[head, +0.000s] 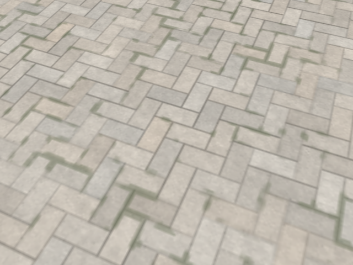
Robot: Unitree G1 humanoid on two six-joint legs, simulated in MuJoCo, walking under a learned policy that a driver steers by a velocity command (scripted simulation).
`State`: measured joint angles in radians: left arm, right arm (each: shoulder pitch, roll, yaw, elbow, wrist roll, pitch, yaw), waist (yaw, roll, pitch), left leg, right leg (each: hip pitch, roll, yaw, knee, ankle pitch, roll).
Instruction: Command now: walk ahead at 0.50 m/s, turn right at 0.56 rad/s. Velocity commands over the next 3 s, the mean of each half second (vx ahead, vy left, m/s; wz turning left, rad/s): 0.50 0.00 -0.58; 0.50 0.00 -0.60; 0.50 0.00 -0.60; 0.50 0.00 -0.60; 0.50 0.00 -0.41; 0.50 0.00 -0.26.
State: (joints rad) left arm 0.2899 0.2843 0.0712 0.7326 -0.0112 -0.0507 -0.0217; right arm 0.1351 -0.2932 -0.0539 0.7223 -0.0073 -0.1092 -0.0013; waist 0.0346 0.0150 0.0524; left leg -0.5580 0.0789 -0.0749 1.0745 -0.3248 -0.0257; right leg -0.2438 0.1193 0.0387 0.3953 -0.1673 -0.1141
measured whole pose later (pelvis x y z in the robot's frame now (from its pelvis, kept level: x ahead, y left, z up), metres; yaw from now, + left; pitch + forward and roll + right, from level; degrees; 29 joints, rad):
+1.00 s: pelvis +0.51 -0.12 +0.00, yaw -36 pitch +1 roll +0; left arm 0.31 0.29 0.06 0.65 -0.01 -0.04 -0.01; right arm 0.12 -0.32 -0.04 0.73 -0.01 -0.10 0.01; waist 0.03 0.03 0.05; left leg -0.60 0.09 -0.06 1.02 -0.29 -0.04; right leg -0.25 0.11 0.06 0.39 -0.17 -0.10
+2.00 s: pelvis +0.85 -0.51 +0.00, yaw -72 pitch +1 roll +0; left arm 0.32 0.28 0.06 0.66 -0.01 -0.04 -0.01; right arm 0.11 -0.33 -0.05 0.72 -0.01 -0.09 0.01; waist 0.04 0.03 0.06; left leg -0.62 0.10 -0.07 1.00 -0.24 -0.05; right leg -0.22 0.11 0.07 0.38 -0.17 -0.10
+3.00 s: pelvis +0.94 -1.04 +0.01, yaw -91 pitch +2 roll +0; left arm 0.34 0.28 0.06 0.75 -0.01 -0.05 -0.01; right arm 0.14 -0.33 -0.04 0.73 -0.01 -0.09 0.01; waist 0.05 0.04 0.02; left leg -0.62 0.09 -0.06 0.90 -0.20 -0.04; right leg -0.19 0.09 0.07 0.32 -0.16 -0.09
